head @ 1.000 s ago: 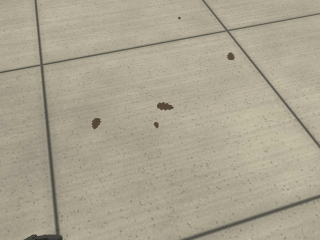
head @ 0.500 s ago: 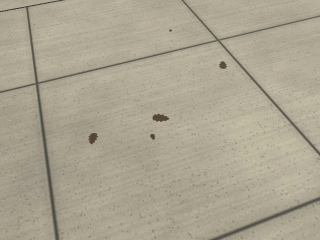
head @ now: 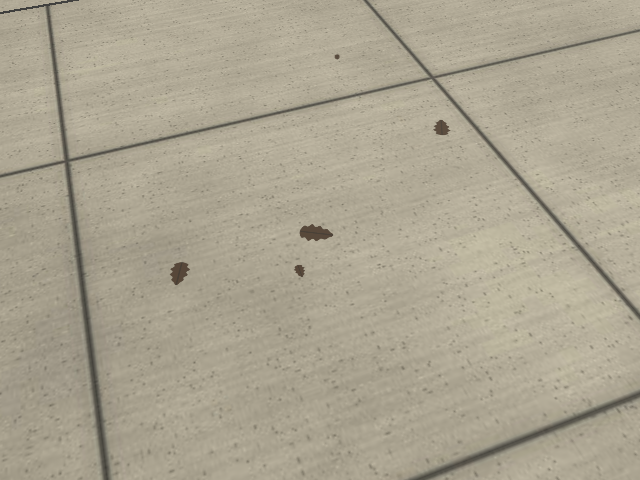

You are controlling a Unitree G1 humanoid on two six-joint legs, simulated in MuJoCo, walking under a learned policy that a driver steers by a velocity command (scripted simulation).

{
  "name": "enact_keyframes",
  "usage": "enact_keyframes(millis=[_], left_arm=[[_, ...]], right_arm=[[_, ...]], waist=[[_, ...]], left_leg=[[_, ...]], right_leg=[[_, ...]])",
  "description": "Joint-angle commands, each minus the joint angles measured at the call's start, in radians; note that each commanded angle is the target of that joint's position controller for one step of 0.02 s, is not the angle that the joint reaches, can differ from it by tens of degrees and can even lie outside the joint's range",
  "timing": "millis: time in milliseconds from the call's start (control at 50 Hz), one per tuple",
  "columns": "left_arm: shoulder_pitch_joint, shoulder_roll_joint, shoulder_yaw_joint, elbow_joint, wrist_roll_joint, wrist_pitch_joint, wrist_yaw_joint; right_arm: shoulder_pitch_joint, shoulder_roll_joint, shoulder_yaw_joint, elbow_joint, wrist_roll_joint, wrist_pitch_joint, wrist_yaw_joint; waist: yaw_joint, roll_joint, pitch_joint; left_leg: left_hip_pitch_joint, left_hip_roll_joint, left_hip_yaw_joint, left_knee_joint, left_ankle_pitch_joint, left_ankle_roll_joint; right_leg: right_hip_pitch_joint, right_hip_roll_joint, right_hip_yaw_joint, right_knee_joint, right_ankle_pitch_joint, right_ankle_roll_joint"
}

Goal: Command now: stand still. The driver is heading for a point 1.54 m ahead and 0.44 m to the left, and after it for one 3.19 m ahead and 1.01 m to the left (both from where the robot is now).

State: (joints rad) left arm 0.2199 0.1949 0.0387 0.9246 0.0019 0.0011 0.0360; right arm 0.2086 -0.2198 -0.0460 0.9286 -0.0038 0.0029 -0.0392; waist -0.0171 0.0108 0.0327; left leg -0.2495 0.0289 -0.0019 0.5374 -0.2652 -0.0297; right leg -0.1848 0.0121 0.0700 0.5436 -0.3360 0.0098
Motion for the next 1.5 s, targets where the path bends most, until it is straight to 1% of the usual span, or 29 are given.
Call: enact_keyframes(millis=[20,260,320,360,400,460,480,500,520,540,580,660,820,860,900,920,940,960,1000,1060,1160,1260,1320,1380,1400,1420,1440,1460,1500], left_arm=[[0.016,0.102,0.02,-0.013,-0.001,-0.01,0.005],[0.043,0.096,0.013,0.081,-0.003,-0.007,0.009],[0.114,0.143,0.03,0.094,-0.027,-0.009,0.01],[0.155,0.186,0.042,0.087,-0.04,-0.049,0.005],[0.114,0.198,0.052,0.072,-0.036,-0.076,-0.002],[-0.057,0.179,0.039,0.0,-0.053,-0.086,-0.019],[-0.065,0.173,0.038,-0.009,-0.044,-0.082,-0.019],[-0.096,0.181,0.054,0.0,0.053,-0.073,-0.031],[-0.151,0.051,0.024,-0.062,0.06,-0.087,-0.039],[-0.156,0.046,0.02,-0.102,0.056,-0.095,-0.057],[-0.176,0.094,0.027,-0.1,0.047,-0.101,-0.082],[-0.163,0.073,0.02,-0.101,0.05,-0.066,-0.107],[-0.43,0.072,-0.009,-0.235,0.027,-0.049,-0.103],[-0.38,0.091,-0.002,-0.23,0.031,-0.051,-0.086],[-0.088,0.155,0.027,-0.154,0.028,-0.058,-0.061],[0.134,0.197,0.05,-0.082,0.03,-0.061,-0.047],[0.265,0.289,0.077,-0.052,0.058,-0.069,-0.034],[0.271,0.317,0.085,-0.041,0.053,-0.07,-0.047],[0.091,0.206,0.063,-0.039,0.037,-0.081,-0.057],[0.05,0.091,0.028,0.003,0.033,-0.108,-0.051],[0.154,0.118,0.021,0.036,0.016,-0.139,-0.051],[0.253,0.114,-0.001,0.056,0.0,-0.16,-0.042],[0.299,0.173,-0.002,0.063,0.011,-0.152,-0.01],[0.229,0.264,0.026,0.025,0.05,-0.101,0.034],[0.147,0.291,0.038,0.0,0.053,-0.088,0.032],[0.095,0.218,0.027,-0.02,0.06,-0.1,0.005],[0.161,0.097,-0.001,-0.121,0.019,-0.123,-0.016],[0.082,0.136,-0.012,-0.171,0.018,-0.148,-0.02],[0.015,0.162,-0.011,-0.184,0.034,-0.164,-0.032]], right_arm=[[0.009,-0.099,-0.021,-0.021,0.001,-0.008,-0.006],[0.035,-0.087,-0.014,0.059,0.003,-0.004,-0.012],[0.049,-0.107,-0.023,0.067,0.025,-0.01,-0.011],[-0.072,-0.054,-0.007,0.0,0.039,-0.059,0.003],[-0.084,-0.052,-0.008,-0.015,0.039,-0.098,0.027],[0.097,-0.043,-0.009,0.033,0.053,-0.123,0.039],[0.221,-0.07,-0.029,0.095,0.039,-0.125,0.035],[0.427,-0.121,-0.048,0.133,-0.042,-0.103,0.05],[0.563,-0.214,-0.068,0.153,-0.07,-0.099,0.045],[0.445,-0.165,-0.044,0.132,-0.058,-0.083,0.046],[0.248,-0.123,-0.034,0.061,-0.038,-0.091,0.052],[0.287,-0.069,-0.011,0.083,-0.022,-0.119,0.042],[0.353,-0.109,-0.01,0.109,-0.009,-0.13,0.037],[0.349,-0.136,-0.012,0.117,-0.007,-0.128,0.038],[0.33,-0.19,-0.026,0.12,-0.02,-0.111,0.026],[0.291,-0.204,-0.031,0.109,-0.021,-0.101,0.022],[0.321,-0.1,-0.011,0.076,-0.011,-0.098,0.036],[0.348,-0.014,0.002,0.038,0.015,-0.12,0.054],[0.159,-0.112,-0.022,-0.021,0.013,-0.129,0.05],[0.169,-0.034,-0.003,-0.029,-0.032,-0.098,0.073],[-0.065,-0.038,0.015,-0.13,-0.03,-0.06,0.096],[-0.229,-0.039,0.034,-0.174,0.002,-0.066,0.109],[-0.238,-0.071,0.035,-0.183,-0.014,-0.076,0.103],[0.125,-0.18,-0.005,-0.081,-0.015,-0.07,0.094],[0.351,-0.218,-0.032,-0.021,-0.014,-0.065,0.083],[0.376,-0.245,-0.053,0.0,-0.007,-0.052,0.065],[0.278,-0.343,-0.078,-0.025,-0.036,-0.039,0.061],[0.247,-0.305,-0.081,-0.041,-0.019,-0.035,0.06],[0.171,-0.189,-0.059,-0.04,-0.018,-0.039,0.053]], waist=[[0.002,-0.016,-0.019],[0.006,-0.011,0.0],[0.032,-0.043,0.07],[0.073,-0.152,0.147],[0.054,-0.224,0.139],[-0.077,-0.184,0.106],[-0.118,-0.132,0.054],[-0.219,0.038,-0.008],[-0.244,0.362,-0.051],[-0.145,0.301,0.02],[-0.054,0.033,0.09],[-0.018,0.068,0.078],[-0.039,0.082,0.146],[0.0,0.111,0.084],[0.141,0.157,-0.084],[0.247,0.13,-0.185],[0.241,-0.032,-0.307],[0.156,-0.259,-0.417],[0.102,-0.075,-0.121],[-0.02,-0.036,-0.02],[-0.005,-0.027,0.126],[0.05,-0.009,0.109],[0.02,-0.08,0.07],[-0.17,-0.144,-0.146],[-0.284,-0.146,-0.208],[-0.248,-0.009,-0.179],[-0.076,0.282,-0.231],[-0.11,0.102,-0.274],[-0.017,-0.115,-0.04]], left_leg=[[0.062,0.011,-0.007,-0.073,0.162,0.017],[0.068,0.005,-0.001,-0.09,0.154,0.021],[-0.074,-0.028,0.011,-0.033,-0.507,0.066],[-0.238,-0.028,0.047,0.096,-0.288,0.051],[-0.263,0.02,0.016,0.276,-0.13,0.082],[0.043,0.008,0.076,0.003,-0.102,0.136],[0.248,-0.063,0.139,-0.03,-0.029,0.109],[0.494,-0.005,0.033,-0.134,-0.15,0.116],[0.594,0.282,-0.468,-0.316,-0.521,0.164],[0.456,0.365,-0.769,-0.458,-0.675,0.245],[0.321,0.32,-0.554,-0.422,-0.51,0.236],[0.259,0.196,-0.287,-0.483,-0.215,0.206],[0.284,0.198,-0.039,-0.579,0.373,0.207],[0.34,0.205,0.024,-0.431,0.868,0.19],[0.329,0.223,0.054,-0.065,1.203,0.169],[0.198,0.184,0.07,0.215,1.077,0.153],[-0.114,0.086,0.067,0.607,0.559,0.145],[-0.365,-0.074,-0.053,0.893,-0.155,0.139],[-0.52,0.027,-0.091,0.93,0.022,0.173],[-0.37,0.102,-0.093,0.783,0.058,0.147],[-0.524,0.117,-0.022,0.567,0.204,0.103],[-0.345,-0.01,0.139,0.215,0.464,0.146],[-0.3,-0.078,0.209,0.102,0.436,0.189],[0.045,-0.179,0.2,0.08,0.271,0.234],[0.262,-0.132,0.11,0.01,0.219,0.284],[0.427,-0.039,-0.02,0.082,0.104,0.307],[0.697,0.18,-0.546,0.025,0.156,0.516],[0.7,0.232,-0.77,-0.209,-0.1,0.546],[0.346,0.178,-0.634,-0.342,-0.13,0.43]], right_leg=[[-0.061,-0.025,0.015,-0.109,0.213,-0.024],[-0.06,-0.017,-0.001,-0.13,0.2,-0.02],[-0.137,-0.04,0.061,-0.177,-0.535,-0.104],[-0.069,-0.197,0.279,-0.325,-0.552,-0.182],[-0.076,-0.332,0.458,-0.414,-0.462,-0.249],[-0.23,-0.228,0.238,-0.35,-0.318,-0.17],[-0.305,-0.144,0.143,-0.235,-0.271,-0.145],[-0.454,-0.044,0.032,0.066,-0.239,-0.147],[-0.679,0.055,-0.081,0.497,-0.206,-0.115],[-0.804,0.032,0.021,0.627,-0.118,-0.138],[-0.797,-0.105,-0.001,0.679,0.116,-0.125],[-0.703,-0.121,-0.072,0.596,0.195,-0.063],[-0.49,-0.058,-0.199,0.125,0.29,-0.099],[-0.338,0.01,-0.238,0.086,0.225,-0.146],[-0.023,0.079,-0.232,0.095,0.124,-0.184],[0.24,0.058,-0.195,0.043,0.108,-0.2],[0.533,-0.176,0.099,0.001,-0.265,-0.231],[0.613,-0.384,0.693,-0.253,-0.662,-0.272],[0.352,-0.334,0.541,-0.332,-0.417,-0.256],[0.016,-0.226,0.268,-0.384,-0.172,-0.21],[-0.057,-0.152,0.03,-0.51,0.083,-0.185],[0.047,-0.097,-0.214,-0.563,0.695,-0.073],[0.28,-0.164,-0.276,-0.407,1.302,-0.021],[0.346,-0.208,-0.279,0.13,1.581,-0.004],[0.209,-0.204,-0.27,0.47,1.447,-0.019],[-0.082,-0.065,-0.244,0.821,0.494,-0.048],[-0.58,0.067,-0.115,1.175,-0.189,0.011],[-0.709,0.023,0.032,1.147,-0.089,-0.022],[-0.634,-0.068,0.028,0.915,0.041,-0.043]])
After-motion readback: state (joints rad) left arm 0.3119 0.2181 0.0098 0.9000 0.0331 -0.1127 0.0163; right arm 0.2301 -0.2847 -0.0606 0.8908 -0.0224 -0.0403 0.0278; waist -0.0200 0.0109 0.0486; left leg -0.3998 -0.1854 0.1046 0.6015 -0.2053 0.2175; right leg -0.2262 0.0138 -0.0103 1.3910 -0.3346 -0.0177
